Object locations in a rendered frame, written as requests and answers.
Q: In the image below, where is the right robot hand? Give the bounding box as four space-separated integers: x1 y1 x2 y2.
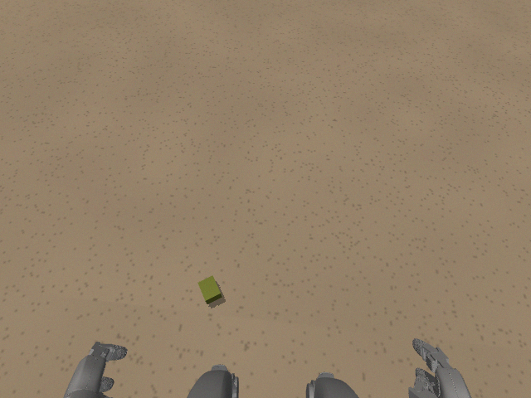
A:
408 338 471 398

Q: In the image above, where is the small box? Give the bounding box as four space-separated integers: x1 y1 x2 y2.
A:
198 276 222 304

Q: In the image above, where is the left robot hand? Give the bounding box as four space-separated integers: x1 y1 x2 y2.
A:
64 342 128 398

